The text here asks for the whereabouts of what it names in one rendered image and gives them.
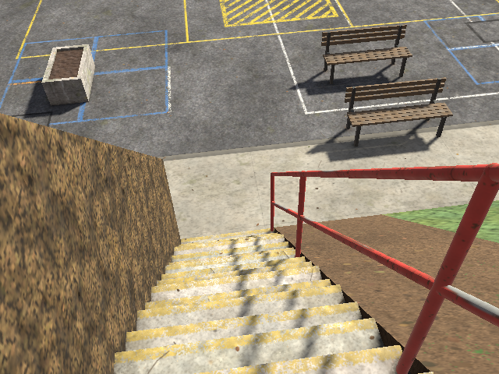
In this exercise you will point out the stairs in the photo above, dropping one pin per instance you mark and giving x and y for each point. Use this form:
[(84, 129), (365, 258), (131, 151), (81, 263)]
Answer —
[(241, 303)]

